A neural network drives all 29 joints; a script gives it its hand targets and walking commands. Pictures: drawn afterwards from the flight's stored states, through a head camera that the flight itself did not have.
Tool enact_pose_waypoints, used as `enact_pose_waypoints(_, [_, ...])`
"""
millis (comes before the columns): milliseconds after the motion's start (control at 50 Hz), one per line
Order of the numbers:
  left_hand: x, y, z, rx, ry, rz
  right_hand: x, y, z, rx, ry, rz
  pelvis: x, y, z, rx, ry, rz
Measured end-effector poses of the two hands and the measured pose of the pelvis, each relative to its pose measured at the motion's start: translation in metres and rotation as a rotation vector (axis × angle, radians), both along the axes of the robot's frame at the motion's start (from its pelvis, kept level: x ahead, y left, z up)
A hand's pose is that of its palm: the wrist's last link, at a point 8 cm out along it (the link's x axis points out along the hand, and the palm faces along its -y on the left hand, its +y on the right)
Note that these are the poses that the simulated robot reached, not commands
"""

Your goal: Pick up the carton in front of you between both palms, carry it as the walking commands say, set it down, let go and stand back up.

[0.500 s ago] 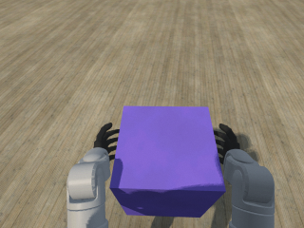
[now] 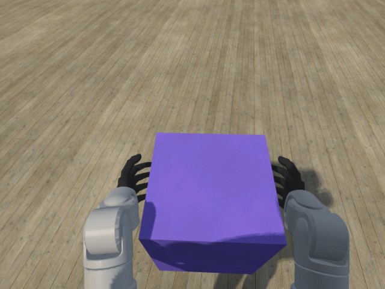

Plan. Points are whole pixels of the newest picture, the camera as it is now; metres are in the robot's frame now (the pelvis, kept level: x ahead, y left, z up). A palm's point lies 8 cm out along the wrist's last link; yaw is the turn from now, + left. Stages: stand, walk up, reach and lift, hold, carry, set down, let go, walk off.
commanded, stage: carry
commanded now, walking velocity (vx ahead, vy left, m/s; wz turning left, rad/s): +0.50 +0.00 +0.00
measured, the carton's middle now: (207, 208) +0.27 +0.00 +0.03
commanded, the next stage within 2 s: none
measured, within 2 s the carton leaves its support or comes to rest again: neither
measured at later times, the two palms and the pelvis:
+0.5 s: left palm (150, 102) +0.55 +0.15 +0.10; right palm (262, 101) +0.55 -0.15 +0.10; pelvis +0.28 +0.00 +0.01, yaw -1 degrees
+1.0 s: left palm (162, 83) +0.63 +0.13 +0.10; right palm (266, 86) +0.62 -0.17 +0.10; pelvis +0.36 -0.01 +0.01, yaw -2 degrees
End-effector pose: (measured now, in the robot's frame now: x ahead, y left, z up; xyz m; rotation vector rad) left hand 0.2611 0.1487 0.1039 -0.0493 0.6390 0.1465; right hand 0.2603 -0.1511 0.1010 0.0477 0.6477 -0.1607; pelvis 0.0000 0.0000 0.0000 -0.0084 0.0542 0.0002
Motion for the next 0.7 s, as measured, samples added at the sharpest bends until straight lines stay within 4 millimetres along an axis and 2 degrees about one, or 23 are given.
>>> enact_pose_waypoints(40, [0.03, -0.008, -0.007, 0.021, 0.026, 0.006, 0.032, -0.007, -0.011, 0.023, 0.025, 0.002, 0.028, -0.008, -0.004, -0.018, -0.002, 0.007])
enact_pose_waypoints(100, [0.063, -0.013, -0.015, 0.02, 0.104, 0.023, 0.069, -0.013, -0.019, 0.026, 0.103, 0.015, 0.059, -0.017, 0.006, -0.003, 0.008, 0.025])
enact_pose_waypoints(220, [0.124, -0.016, -0.007, 0.026, 0.137, 0.044, 0.138, -0.016, -0.013, 0.025, 0.134, 0.041, 0.123, -0.025, 0.026, 0.029, 0.02, 0.02])
enact_pose_waypoints(360, [0.211, -0.013, 0.009, 0.02, 0.05, 0.006, 0.213, -0.013, 0.004, 0.021, 0.048, 0.002, 0.203, -0.012, 0.025, 0.023, 0.012, 0.006])
enact_pose_waypoints(460, [0.273, 0.0, 0.0, -0.023, 0.017, -0.01, 0.269, 0.0, 0.006, -0.02, 0.015, -0.015, 0.263, 0.002, 0.009, 0.02, -0.004, -0.013])
enact_pose_waypoints(500, [0.29, 0.003, -0.007, -0.037, 0.05, -0.005, 0.286, 0.003, 0.002, -0.029, 0.048, -0.013, 0.277, 0.005, 0.01, 0.027, 0.003, -0.023])
enact_pose_waypoints(580, [0.312, 0.004, -0.014, -0.034, 0.103, -0.009, 0.308, 0.004, -0.005, -0.028, 0.102, -0.016, 0.301, 0.006, 0.015, 0.02, 0.009, -0.031])
enact_pose_waypoints(700, [0.344, -0.002, -0.004, -0.015, 0.064, -0.015, 0.338, -0.002, -0.001, -0.009, 0.062, -0.022, 0.332, 0.003, 0.013, 0.024, 0.019, -0.031])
